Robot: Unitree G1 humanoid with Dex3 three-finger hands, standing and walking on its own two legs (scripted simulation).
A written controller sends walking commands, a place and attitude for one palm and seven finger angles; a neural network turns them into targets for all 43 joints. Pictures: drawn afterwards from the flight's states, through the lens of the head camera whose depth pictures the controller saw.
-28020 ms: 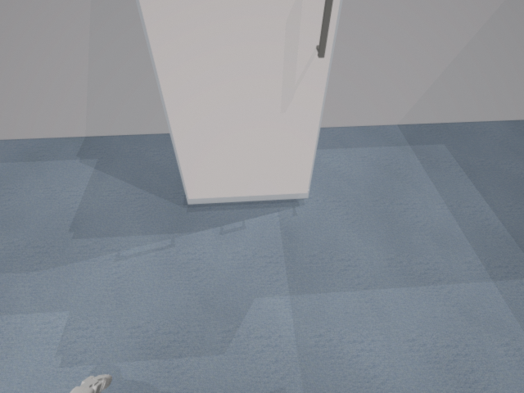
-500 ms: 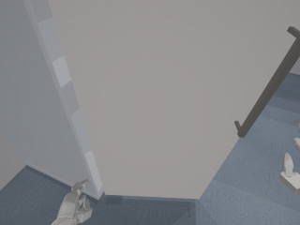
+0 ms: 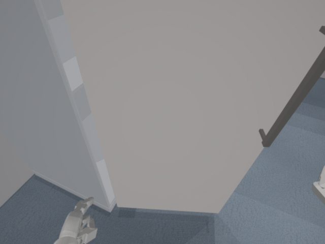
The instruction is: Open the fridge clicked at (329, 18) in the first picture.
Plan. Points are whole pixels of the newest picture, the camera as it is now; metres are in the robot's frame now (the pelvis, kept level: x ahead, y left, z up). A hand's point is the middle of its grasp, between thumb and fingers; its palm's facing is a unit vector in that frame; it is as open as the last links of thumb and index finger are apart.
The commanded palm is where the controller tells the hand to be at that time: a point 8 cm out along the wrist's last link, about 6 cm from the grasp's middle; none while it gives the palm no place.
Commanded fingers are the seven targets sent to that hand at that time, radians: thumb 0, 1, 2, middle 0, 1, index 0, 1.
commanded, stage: step back with the hand held close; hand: right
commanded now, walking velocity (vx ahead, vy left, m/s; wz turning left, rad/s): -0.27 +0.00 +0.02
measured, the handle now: (290, 97) +0.42 -0.31 +0.19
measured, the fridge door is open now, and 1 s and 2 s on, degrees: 69 69 69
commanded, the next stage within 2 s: stop stepping back and stand still in 1.32 s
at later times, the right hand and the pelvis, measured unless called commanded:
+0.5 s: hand out of the picture +0.14 -0.30 +0.15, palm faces +0.41 +0.79 -0.46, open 7.4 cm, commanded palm +0.08 -0.33 +0.17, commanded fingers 0.00 -0.90 -0.90 0.20 0.30 0.20 0.30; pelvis -0.06 -0.03 -0.01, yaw +1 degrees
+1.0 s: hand out of the picture +0.11 -0.31 +0.16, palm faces +0.40 +0.79 -0.47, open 7.4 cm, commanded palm +0.05 -0.34 +0.17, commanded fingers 0.00 -0.90 -0.90 0.20 0.30 0.20 0.30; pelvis -0.10 -0.04 -0.01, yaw +1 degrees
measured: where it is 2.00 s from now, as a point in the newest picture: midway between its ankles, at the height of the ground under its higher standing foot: outside the picture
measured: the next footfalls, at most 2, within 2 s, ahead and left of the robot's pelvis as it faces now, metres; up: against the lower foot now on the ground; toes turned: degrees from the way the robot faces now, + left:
left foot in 0.94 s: -0.17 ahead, +0.09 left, +0.00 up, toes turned -1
right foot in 1.32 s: -0.12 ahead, -0.12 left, +0.00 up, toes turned +2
